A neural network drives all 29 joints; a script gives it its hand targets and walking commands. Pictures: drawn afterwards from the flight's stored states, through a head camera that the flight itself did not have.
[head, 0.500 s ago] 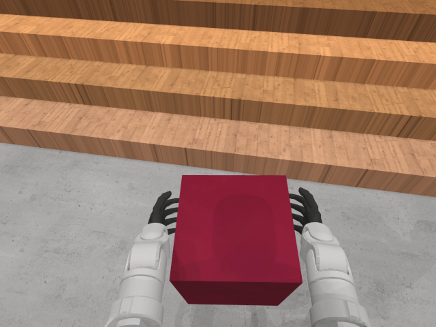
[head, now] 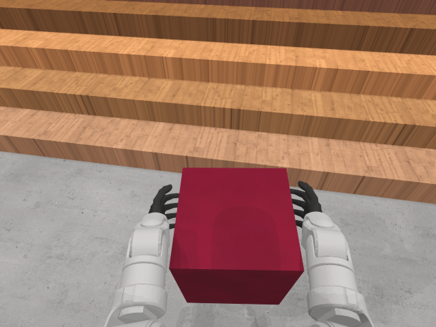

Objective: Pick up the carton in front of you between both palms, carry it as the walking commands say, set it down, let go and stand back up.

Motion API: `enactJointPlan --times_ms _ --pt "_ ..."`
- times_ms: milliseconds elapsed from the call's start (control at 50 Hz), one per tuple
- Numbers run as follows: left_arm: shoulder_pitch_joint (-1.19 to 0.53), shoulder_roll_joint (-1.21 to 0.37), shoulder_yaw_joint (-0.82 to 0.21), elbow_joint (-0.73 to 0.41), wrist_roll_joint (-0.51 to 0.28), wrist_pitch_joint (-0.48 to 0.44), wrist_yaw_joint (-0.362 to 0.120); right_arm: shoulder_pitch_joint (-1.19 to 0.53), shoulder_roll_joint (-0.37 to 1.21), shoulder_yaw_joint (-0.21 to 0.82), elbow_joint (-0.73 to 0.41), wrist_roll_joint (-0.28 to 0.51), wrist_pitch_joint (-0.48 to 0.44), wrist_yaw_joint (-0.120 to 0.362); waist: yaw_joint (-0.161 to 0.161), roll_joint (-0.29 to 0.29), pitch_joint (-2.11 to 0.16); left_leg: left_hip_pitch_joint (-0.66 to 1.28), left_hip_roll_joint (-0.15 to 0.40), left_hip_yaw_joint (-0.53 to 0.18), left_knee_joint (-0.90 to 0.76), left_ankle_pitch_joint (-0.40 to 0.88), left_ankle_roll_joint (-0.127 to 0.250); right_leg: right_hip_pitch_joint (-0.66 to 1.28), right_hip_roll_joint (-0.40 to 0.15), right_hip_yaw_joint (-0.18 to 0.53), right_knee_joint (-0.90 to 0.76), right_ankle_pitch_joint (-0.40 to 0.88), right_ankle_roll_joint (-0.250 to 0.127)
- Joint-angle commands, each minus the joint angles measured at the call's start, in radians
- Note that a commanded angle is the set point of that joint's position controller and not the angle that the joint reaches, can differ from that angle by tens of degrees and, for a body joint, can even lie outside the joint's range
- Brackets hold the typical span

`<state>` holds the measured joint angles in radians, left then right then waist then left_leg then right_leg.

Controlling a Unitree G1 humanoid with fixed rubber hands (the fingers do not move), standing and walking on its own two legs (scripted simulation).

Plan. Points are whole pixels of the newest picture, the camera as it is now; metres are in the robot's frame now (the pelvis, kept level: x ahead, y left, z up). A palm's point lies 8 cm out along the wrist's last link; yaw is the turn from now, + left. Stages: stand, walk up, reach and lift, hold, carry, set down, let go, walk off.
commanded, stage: reach and lift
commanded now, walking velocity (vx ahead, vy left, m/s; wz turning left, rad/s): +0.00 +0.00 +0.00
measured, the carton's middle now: (233, 239) +0.30 +0.00 -0.05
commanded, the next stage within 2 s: hold in 0.62 s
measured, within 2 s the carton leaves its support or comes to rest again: neither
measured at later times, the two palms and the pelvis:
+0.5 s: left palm (158, 215) +0.30 +0.15 +0.03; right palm (312, 213) +0.31 -0.15 +0.04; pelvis +0.02 +0.00 +0.01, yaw +0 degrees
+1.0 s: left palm (156, 214) +0.29 +0.15 +0.05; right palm (317, 213) +0.30 -0.15 +0.06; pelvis +0.01 +0.00 +0.01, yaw +0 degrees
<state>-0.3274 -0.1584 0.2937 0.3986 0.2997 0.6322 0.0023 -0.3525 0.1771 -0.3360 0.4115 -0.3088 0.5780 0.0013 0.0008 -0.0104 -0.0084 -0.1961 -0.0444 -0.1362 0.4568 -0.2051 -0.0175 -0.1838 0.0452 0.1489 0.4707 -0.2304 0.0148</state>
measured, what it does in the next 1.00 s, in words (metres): stands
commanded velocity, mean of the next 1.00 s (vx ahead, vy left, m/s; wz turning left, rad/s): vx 0.00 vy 0.00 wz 0.00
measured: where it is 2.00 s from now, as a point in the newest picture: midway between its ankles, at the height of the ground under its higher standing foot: outside the picture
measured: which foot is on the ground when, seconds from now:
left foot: down 0.00-1.00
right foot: down 0.00-1.00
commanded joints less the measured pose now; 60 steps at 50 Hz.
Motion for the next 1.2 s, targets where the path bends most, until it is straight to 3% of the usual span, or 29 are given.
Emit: enactJointPlan --times_ms 0,300,580,680,820,1180 --pt "-0.587 -0.952 -0.557 -0.034 -0.245 -0.048 -0.250 -0.461 0.967 0.553 0.081 0.221 0.014 0.262 0.000 0.010 -0.255 0.123 -0.046 0.081 -0.082 0.052 0.006 0.025 0.044 -0.084 -0.101 0.069 -0.007" --pt "-0.461 -0.937 -0.606 -0.148 -0.274 -0.010 -0.237 -0.342 0.938 0.600 -0.034 0.252 0.048 0.255 0.000 0.011 -0.266 0.190 -0.054 0.072 -0.109 0.231 -0.004 0.102 0.055 -0.076 -0.125 0.241 0.002" --pt "-0.439 -0.920 -0.618 -0.198 -0.288 0.024 -0.239 -0.321 0.934 0.619 -0.093 0.268 0.084 0.251 0.002 0.006 -0.237 0.200 -0.056 0.070 -0.125 0.226 -0.002 0.124 0.052 -0.072 -0.141 0.251 0.006" --pt "-0.450 -0.926 -0.688 -0.284 -0.333 0.051 -0.239 -0.326 0.948 0.685 -0.179 0.310 0.113 0.243 -0.006 0.002 -0.288 0.238 -0.057 0.069 -0.130 0.276 -0.006 0.165 0.051 -0.069 -0.147 0.313 0.010" --pt "-0.442 -0.875 -0.609 -0.220 -0.283 0.099 -0.239 -0.329 0.897 0.613 -0.126 0.271 0.161 0.245 0.003 0.003 -0.137 0.186 -0.051 0.077 -0.160 0.108 0.003 0.118 0.045 -0.074 -0.179 0.133 0.004" --pt "-0.540 -0.916 -0.607 -0.188 -0.289 0.088 -0.246 -0.429 0.917 0.603 -0.092 0.268 0.147 0.258 -0.004 0.008 -0.192 0.204 -0.046 0.079 -0.144 0.093 -0.002 0.107 0.044 -0.085 -0.162 0.105 -0.003"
